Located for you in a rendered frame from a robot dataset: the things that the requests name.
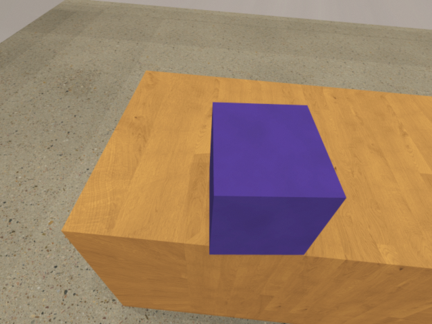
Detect pedestal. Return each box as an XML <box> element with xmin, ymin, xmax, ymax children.
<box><xmin>61</xmin><ymin>70</ymin><xmax>432</xmax><ymax>324</ymax></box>

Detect carton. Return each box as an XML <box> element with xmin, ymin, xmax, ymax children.
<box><xmin>209</xmin><ymin>102</ymin><xmax>346</xmax><ymax>255</ymax></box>

